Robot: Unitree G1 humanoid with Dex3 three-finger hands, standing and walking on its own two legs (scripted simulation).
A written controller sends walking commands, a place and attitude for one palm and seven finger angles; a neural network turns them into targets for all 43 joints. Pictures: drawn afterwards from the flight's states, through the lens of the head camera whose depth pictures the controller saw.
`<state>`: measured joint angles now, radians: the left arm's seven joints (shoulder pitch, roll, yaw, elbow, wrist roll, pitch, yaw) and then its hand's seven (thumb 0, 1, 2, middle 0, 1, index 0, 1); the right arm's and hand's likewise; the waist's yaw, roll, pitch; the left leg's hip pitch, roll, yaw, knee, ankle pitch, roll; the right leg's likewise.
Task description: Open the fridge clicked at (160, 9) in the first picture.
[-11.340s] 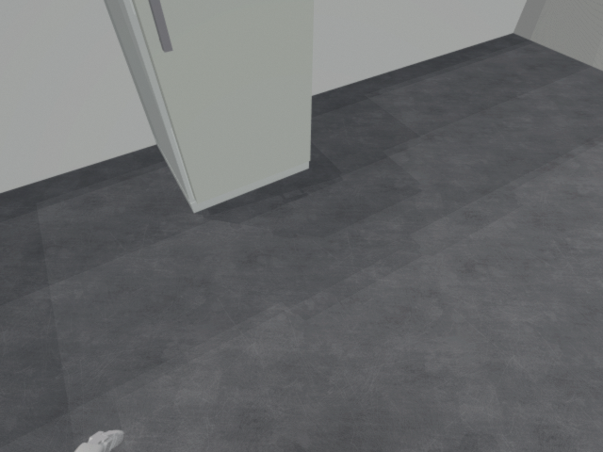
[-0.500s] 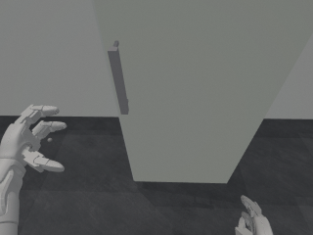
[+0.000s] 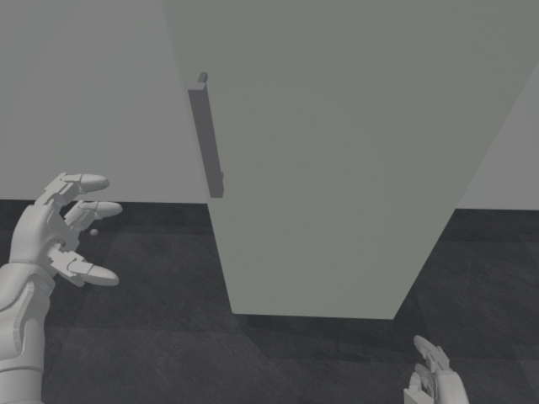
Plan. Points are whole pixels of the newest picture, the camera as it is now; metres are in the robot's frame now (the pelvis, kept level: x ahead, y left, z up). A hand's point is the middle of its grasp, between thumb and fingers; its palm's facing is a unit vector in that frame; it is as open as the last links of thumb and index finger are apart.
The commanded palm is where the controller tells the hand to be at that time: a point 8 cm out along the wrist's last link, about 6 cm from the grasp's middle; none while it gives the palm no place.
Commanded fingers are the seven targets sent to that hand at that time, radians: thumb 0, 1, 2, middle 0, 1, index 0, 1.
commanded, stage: move the hooked fingers beside the handle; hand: left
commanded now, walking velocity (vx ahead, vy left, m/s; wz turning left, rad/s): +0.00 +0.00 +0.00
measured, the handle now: (210, 140) +0.53 +0.17 +0.12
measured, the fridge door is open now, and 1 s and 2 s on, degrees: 0 0 0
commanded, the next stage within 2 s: none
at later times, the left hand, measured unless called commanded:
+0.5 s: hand (127, 198) +0.36 +0.26 +0.14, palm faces +0.08 -1.00 -0.01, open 14.0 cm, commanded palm +0.33 +0.30 +0.14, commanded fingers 0.00 -0.50 0.30 -0.30 -1.20 -0.30 -1.20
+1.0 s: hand (150, 175) +0.42 +0.24 +0.13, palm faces +0.07 -1.00 +0.00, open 14.0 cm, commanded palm +0.39 +0.29 +0.13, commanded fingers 0.00 -0.50 0.30 -0.30 -1.20 -0.30 -1.20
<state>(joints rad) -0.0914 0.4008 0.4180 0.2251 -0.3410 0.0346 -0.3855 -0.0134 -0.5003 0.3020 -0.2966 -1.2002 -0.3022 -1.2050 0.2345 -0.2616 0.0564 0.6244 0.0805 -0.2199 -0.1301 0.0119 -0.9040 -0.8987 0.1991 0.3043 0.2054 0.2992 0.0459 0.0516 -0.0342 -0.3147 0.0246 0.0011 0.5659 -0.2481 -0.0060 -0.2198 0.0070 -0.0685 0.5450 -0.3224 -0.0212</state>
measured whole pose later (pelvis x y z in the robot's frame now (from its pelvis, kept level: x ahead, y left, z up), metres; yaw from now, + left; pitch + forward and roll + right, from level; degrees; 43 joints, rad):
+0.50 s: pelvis +0.00 +0.01 +0.00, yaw -1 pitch +2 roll -1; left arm -0.34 0.41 0.37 0.47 -0.26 0.00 -0.30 -0.01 -0.50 0.30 -0.30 -1.20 -0.30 -1.20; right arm 0.28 -0.26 0.05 0.64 0.08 -0.16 -0.12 0.01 -0.90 -0.90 0.20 0.30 0.21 0.30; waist 0.00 0.03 -0.03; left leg -0.36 0.02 0.02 0.57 -0.24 0.01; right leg -0.27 0.00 -0.05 0.55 -0.31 -0.01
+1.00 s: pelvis +0.01 +0.02 +0.00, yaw -2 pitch +5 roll -1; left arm -0.54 0.42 0.36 0.68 -0.21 -0.06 -0.27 -0.01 -0.50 0.30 -0.30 -1.20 -0.30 -1.20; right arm 0.31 -0.26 0.04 0.65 0.06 -0.10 -0.09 0.01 -0.90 -0.90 0.20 0.30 0.21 0.30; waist -0.03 0.03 -0.05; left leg -0.43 0.02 0.03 0.62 -0.28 0.02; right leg -0.34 0.00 -0.04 0.58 -0.33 0.00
